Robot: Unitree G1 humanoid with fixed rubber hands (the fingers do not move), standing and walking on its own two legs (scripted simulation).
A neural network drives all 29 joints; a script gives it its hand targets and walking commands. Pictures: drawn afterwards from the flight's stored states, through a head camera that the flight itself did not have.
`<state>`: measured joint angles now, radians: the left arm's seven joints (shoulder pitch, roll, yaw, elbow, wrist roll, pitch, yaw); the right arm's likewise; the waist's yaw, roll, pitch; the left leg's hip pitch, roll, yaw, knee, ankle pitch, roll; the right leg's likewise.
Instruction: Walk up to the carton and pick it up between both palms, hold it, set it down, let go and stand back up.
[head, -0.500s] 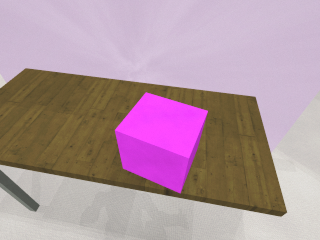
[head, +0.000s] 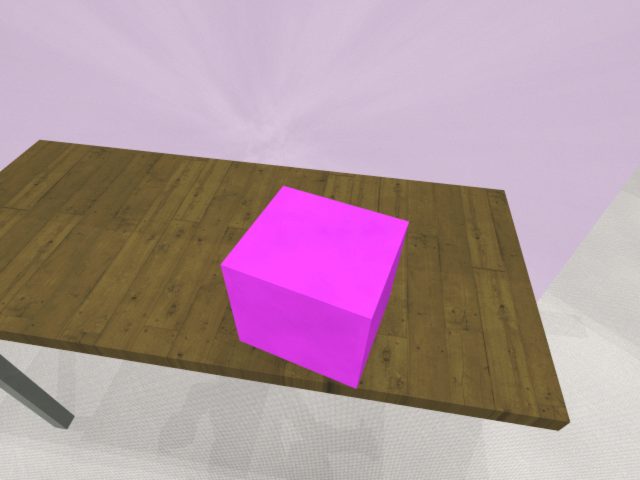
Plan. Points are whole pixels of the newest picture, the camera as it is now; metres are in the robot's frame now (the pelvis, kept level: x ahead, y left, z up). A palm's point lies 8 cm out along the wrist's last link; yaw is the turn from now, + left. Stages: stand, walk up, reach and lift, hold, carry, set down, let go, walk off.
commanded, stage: walk up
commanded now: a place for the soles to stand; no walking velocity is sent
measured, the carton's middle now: (319, 284) +0.42 +0.01 +0.01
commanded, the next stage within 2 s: none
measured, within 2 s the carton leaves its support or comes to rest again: neither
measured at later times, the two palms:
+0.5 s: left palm out of the picture +0.13 +0.36 -0.10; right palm out of the picture +0.07 -0.29 -0.12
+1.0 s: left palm (43, 469) +0.18 +0.36 -0.09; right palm out of the picture +0.02 -0.25 -0.10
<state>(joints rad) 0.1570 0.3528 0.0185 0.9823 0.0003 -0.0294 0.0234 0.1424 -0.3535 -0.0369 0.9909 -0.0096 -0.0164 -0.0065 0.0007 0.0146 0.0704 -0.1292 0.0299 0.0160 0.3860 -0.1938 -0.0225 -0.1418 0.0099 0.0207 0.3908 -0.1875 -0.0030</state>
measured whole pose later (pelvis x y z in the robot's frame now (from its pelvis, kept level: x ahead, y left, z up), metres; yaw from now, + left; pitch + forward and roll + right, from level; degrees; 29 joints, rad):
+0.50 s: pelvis +0.00 +0.04 -0.03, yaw -9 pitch -4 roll +1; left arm 0.25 0.44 0.03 0.76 0.01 -0.01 0.07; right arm 0.17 -0.42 -0.08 0.76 -0.03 0.04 0.03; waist 0.01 0.02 0.13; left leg -0.23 -0.01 0.04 0.71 -0.38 0.01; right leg -0.33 0.02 0.17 0.74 -0.35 0.03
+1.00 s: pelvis -0.01 +0.08 -0.02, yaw -13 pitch -6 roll +0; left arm 0.18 0.44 0.01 0.77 0.01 0.00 0.04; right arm 0.22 -0.39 -0.05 0.75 0.00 0.01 0.03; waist -0.01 0.00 0.12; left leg -0.16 0.00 0.03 0.62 -0.36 0.02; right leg -0.24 -0.01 0.08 0.59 -0.26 0.05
